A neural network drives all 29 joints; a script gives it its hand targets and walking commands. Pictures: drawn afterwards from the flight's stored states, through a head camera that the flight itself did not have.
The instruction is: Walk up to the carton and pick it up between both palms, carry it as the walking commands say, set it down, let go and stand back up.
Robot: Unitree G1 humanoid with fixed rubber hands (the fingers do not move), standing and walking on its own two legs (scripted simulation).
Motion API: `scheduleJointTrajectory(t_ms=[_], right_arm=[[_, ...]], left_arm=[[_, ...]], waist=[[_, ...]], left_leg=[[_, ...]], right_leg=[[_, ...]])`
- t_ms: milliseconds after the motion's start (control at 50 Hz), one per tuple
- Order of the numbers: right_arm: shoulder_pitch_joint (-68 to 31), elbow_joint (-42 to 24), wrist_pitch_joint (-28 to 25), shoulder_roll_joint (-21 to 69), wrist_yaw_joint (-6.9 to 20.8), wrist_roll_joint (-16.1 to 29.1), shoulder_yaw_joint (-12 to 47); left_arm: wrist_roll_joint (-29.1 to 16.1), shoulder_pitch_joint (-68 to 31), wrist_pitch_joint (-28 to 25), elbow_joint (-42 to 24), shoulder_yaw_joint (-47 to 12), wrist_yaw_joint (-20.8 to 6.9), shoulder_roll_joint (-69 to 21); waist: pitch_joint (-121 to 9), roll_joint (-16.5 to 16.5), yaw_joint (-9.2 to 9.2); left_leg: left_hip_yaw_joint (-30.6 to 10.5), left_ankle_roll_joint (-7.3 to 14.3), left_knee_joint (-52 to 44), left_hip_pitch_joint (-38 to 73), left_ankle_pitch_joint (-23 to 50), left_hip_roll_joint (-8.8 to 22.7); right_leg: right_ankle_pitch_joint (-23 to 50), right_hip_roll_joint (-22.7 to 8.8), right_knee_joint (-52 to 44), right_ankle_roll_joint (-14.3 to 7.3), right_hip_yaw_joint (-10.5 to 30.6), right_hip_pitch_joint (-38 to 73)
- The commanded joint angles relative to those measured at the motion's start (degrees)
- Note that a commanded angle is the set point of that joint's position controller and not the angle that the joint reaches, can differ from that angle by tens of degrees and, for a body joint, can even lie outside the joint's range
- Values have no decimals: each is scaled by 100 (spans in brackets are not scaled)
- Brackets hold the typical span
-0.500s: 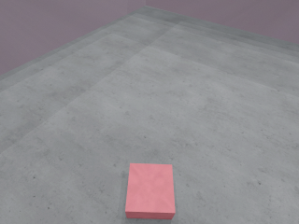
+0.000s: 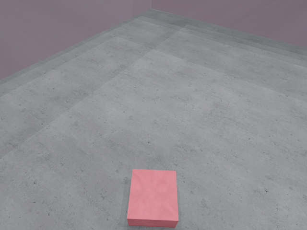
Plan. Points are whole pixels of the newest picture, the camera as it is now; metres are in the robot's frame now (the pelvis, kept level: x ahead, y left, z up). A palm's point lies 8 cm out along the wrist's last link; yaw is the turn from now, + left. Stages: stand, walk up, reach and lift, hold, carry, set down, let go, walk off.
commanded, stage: stand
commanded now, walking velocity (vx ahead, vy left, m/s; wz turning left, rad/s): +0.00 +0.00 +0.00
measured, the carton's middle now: (153, 197) +0.46 -0.02 -0.70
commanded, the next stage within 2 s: reach and lift in 0.08 s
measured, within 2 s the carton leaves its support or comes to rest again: neither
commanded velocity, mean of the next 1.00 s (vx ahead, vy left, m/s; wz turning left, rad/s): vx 0.00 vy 0.00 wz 0.00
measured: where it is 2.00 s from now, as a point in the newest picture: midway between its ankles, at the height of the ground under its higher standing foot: outside the picture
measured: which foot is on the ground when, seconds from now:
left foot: down 0.00-1.00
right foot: down 0.00-1.00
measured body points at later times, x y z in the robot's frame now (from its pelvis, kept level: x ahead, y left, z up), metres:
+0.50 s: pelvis -0.01 +0.00 -0.03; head +0.09 +0.01 +0.41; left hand +0.13 +0.20 -0.17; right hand +0.12 -0.21 -0.16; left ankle -0.01 +0.09 -0.74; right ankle -0.02 -0.10 -0.74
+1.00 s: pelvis -0.12 +0.01 -0.09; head +0.03 +0.01 +0.33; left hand +0.21 +0.22 -0.18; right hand +0.19 -0.21 -0.19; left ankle -0.01 +0.09 -0.74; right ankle -0.02 -0.10 -0.75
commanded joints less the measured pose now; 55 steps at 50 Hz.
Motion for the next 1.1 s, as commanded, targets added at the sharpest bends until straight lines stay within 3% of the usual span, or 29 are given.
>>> scheduleJointTrajectory(t_ms=[0,60,80,100,120,160,220,240,260,280,320,400,500,540,580,600,660,700,760,800,860,920,940,960,1000,1020,1040,1060,1080], right_arm=[[581,12,-29,-481,-23,8,-76],[523,-19,-30,-454,-52,45,-57],[-5119,-4208,184,-1152,20,659,193],[-4195,-3371,656,-1170,-51,867,345],[-3302,-2755,1126,-1308,-87,781,158],[-2659,-2407,2194,-1257,-122,1076,448],[-1281,-1858,3516,-568,-87,1147,524],[-1243,-1914,3793,-426,-67,1248,590],[-780,-1796,4041,-343,-43,1088,401],[-551,-1721,4131,-355,48,1010,371],[-723,-2471,4050,-590,185,372,16],[-2000,-4159,3376,-815,243,-205,-618],[-1444,-4290,2765,-431,257,57,-481],[-1291,-4504,2713,-558,295,109,-452],[-1026,-4435,2718,-359,376,433,-263],[-1238,-4548,2738,-351,361,440,-162],[-1406,-4627,2875,-604,306,370,-416],[-2025,-4635,2943,-753,325,386,-577],[-3037,-4712,3114,-948,433,459,-523],[-3955,-4509,3232,-1027,470,499,-621],[-4387,-4148,3347,-882,360,635,-637],[-5527,-3674,3500,-911,264,678,-646],[-5379,-3354,3538,-965,268,512,-758],[-5941,-3463,3492,-873,245,569,-721],[-5797,-2879,3495,-1034,160,361,-949],[-6005,-3087,3422,-1033,110,315,-1046],[-6173,-2694,3428,-1064,61,295,-1041],[-6781,-2807,3402,-1136,42,351,-1088],[-6792,-2933,3347,-1082,28,264,-1116]], left_arm=[[37,422,-42,-6,-3,-10,227],[7,528,-53,53,4,15,200],[-774,-5293,106,-4509,-496,-69,1110],[-766,-4686,664,-3820,-218,24,1242],[-774,-3720,1178,-3180,-214,59,1341],[-874,-2858,2209,-2635,-380,27,1256],[-1045,-1307,3543,-2037,-534,-80,844],[-967,-1042,3831,-1929,-457,-122,721],[-894,-616,4007,-1850,-469,-151,668],[-783,-619,4061,-2119,-489,-189,815],[-314,-971,3991,-2754,-203,-252,671],[50,-1944,3402,-4275,258,-239,676],[40,-1859,2753,-4525,490,-439,1042],[-45,-1381,2715,-4513,566,-441,899],[-122,-1235,2783,-4586,405,-499,821],[-212,-1331,2792,-4487,315,-539,883],[-236,-1705,2853,-4575,212,-547,748],[-227,-2299,2935,-4640,328,-524,967],[-396,-3162,3142,-4723,280,-453,817],[-480,-4369,3295,-4880,311,-378,990],[-475,-4900,3319,-4396,638,-432,1324],[-423,-5881,3436,-3860,815,-512,1512],[-376,-5510,3508,-3329,811,-512,1335],[-441,-5922,3514,-3160,761,-553,1336],[-296,-5930,3461,-2815,985,-497,1500],[-248,-6315,3401,-2811,907,-542,1449],[-347,-6575,3331,-2623,867,-574,1568],[-245,-7146,3278,-2560,1019,-599,1940],[-247,-7255,3254,-2509,884,-616,1695]], waist=[[302,-53,-24],[244,-201,8],[-1136,-219,-333],[-705,-416,339],[-818,-390,134],[-734,342,16],[-733,172,-89],[-1076,317,196],[-1211,49,-37],[-1198,125,82],[-1187,-123,-92],[-1821,-113,-77],[-2961,-55,14],[-3492,-25,19],[-3650,315,169],[-3404,-18,146],[-2673,35,-57],[-2079,407,-52],[-1520,135,-20],[-1143,271,-117],[-1538,44,-148],[-2001,56,22],[-1895,264,121],[-2024,-127,96],[-1956,103,16],[-2220,96,-103],[-2155,-118,-90],[-2592,-157,-20],[-2393,47,-130]], left_leg=[[-594,-9,-289,113,801,731],[-630,-28,-258,-36,796,773],[-590,131,864,-1137,-1077,140],[-196,193,1098,-1278,-1779,197],[-223,82,1164,-1106,-1841,550],[-43,92,1129,-1785,-1334,412],[-294,157,1111,-1510,-518,307],[-387,153,1174,-1525,454,173],[-659,229,1179,-1395,1097,91],[-760,282,1192,-1324,1713,80],[-877,187,1240,-934,2481,125],[-996,138,1662,-926,3028,230],[-659,105,2505,-2002,2518,39],[-784,71,2682,-2142,3163,67],[-708,59,2737,-1944,2696,15],[-700,108,2741,-2265,2000,40],[-704,108,2651,-2401,834,104],[-751,54,2514,-2544,-807,186],[-1024,10,2310,-2633,-2475,274],[-1121,48,2158,-2691,-3212,401],[-589,90,2669,-3434,-2313,222],[-489,61,2818,-3560,-2503,224],[-561,46,2675,-3412,-2729,262],[-784,49,2724,-3398,-2646,305],[-549,33,2841,-3780,-2357,212],[-542,14,2868,-3584,-1977,182],[-613,40,2918,-3725,-2058,180],[-551,29,3050,-3859,-2125,186],[-527,12,2929,-3893,-2158,159]], right_leg=[[774,-758,-337,-14,663,-466],[896,-693,-369,-32,604,-278],[-1227,-294,528,-133,551,-1787],[-2182,-350,692,-76,509,-2143],[-1880,-563,845,-244,252,-2037],[-1251,-512,1080,-376,251,-2035],[-521,-359,1166,-387,443,-2528],[428,-291,1169,-334,675,-2219],[1122,-202,1183,-268,662,-1827],[1532,-140,1193,-261,691,-1571],[2099,-26,1151,-155,713,-1863],[2056,-17,1669,-190,740,-1839],[3008,-152,2463,16,934,-1892],[3111,-76,2795,90,873,-2027],[2684,-82,2718,64,914,-2358],[2112,-47,2714,56,890,-2337],[902,33,2625,49,693,-3128],[-459,10,2646,-17,545,-3569],[-1797,-49,2747,0,462,-3783],[-2109,-89,2860,34,368,-3995],[-1816,-77,2831,70,533,-3577],[-2110,-97,2871,150,597,-3260],[-2120,-108,2994,158,522,-3313],[-1989,-59,3123,205,448,-3520],[-1875,-89,3110,162,514,-3474],[-1472,-27,3028,175,479,-3582],[-1606,-40,3115,167,353,-3573],[-1763,-55,3165,173,357,-3399],[-1845,-74,2986,164,431,-3440]])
